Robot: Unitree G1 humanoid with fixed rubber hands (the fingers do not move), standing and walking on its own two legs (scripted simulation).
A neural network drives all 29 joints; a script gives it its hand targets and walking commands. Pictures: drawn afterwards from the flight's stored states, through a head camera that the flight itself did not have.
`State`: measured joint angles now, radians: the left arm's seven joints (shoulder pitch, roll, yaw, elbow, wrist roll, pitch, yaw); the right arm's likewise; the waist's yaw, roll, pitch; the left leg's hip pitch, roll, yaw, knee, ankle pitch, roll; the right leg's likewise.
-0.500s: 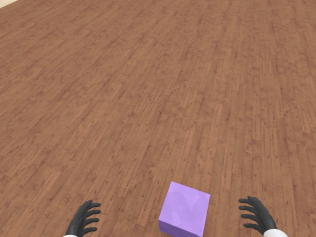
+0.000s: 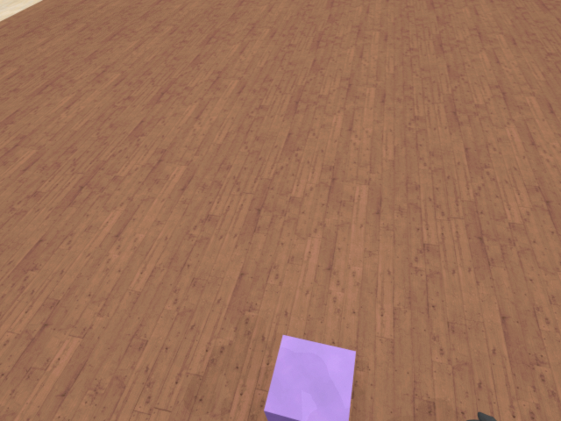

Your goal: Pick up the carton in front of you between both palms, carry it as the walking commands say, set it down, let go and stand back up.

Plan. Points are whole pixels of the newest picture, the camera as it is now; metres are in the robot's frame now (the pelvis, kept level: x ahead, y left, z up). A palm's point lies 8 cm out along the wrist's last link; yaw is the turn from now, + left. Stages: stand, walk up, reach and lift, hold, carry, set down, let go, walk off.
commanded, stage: stand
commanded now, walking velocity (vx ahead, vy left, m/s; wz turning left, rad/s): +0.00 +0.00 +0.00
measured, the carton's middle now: (311, 392) +0.33 -0.03 -0.63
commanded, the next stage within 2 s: none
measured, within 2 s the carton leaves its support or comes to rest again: neither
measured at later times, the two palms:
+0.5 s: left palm out of the picture +0.10 +0.25 -0.11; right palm out of the picture +0.03 -0.28 -0.12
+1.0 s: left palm out of the picture +0.07 +0.25 -0.12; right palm out of the picture -0.04 -0.25 -0.13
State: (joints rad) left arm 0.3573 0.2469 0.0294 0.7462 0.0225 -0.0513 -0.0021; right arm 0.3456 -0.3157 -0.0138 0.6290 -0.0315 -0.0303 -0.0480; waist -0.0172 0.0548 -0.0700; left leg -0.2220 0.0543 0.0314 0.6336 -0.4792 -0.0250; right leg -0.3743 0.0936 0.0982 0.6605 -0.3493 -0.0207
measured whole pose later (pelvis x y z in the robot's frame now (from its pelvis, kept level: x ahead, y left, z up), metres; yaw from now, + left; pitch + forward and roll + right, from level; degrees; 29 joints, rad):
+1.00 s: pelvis -0.01 +0.00 +0.00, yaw -6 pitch +1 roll +1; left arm 0.34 0.22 0.02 0.84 0.02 0.01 0.04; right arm 0.41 -0.26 0.00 0.86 -0.03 0.04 -0.06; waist -0.02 0.02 -0.02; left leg -0.13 0.05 0.15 0.59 -0.47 -0.02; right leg -0.36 0.11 0.20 0.70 -0.34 -0.01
